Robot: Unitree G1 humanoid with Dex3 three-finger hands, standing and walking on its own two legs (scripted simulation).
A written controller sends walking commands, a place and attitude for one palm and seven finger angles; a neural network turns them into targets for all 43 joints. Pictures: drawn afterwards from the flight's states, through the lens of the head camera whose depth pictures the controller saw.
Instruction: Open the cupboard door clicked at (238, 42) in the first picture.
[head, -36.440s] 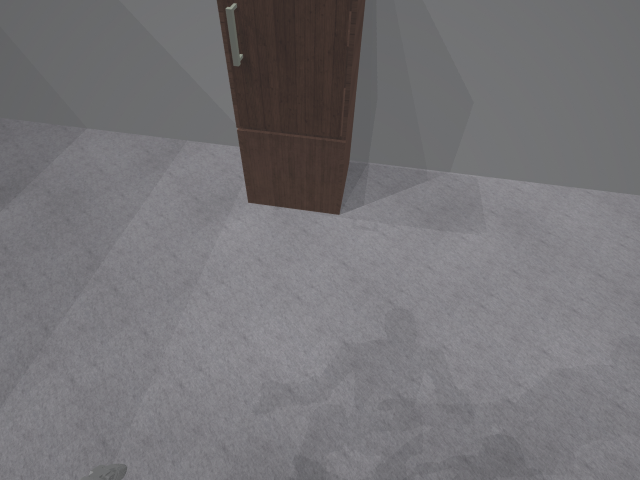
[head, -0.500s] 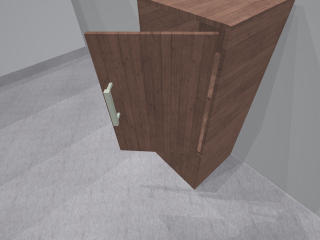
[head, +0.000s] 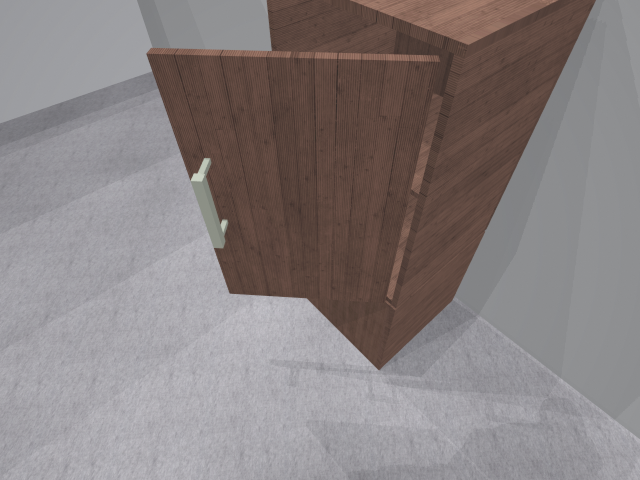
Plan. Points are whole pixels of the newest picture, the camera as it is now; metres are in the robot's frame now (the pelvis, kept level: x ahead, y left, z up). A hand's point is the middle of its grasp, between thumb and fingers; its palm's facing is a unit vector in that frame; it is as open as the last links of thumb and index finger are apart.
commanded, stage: come to a stop and stand still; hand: left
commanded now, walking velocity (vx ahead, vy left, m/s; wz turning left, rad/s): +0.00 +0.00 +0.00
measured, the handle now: (212, 205) +0.55 +0.22 -0.01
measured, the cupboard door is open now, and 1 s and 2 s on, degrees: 44 44 44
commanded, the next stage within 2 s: look again from close up in 0.26 s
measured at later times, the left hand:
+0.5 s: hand out of the picture +0.03 +0.18 -0.17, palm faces +0.02 -0.98 -0.20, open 7.3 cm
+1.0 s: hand out of the picture +0.04 +0.19 -0.17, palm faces +0.02 -0.98 -0.20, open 7.3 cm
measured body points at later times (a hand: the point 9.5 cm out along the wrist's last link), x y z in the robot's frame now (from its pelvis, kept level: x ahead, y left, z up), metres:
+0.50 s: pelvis +0.01 +0.00 +0.00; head +0.03 +0.00 +0.45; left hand +0.03 +0.23 -0.16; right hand +0.01 -0.23 -0.16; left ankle -0.05 +0.12 -0.74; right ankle +0.05 -0.09 -0.74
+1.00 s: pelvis +0.01 +0.01 +0.00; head +0.03 +0.01 +0.45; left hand +0.04 +0.24 -0.16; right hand +0.00 -0.21 -0.16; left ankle -0.05 +0.12 -0.74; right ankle +0.05 -0.09 -0.74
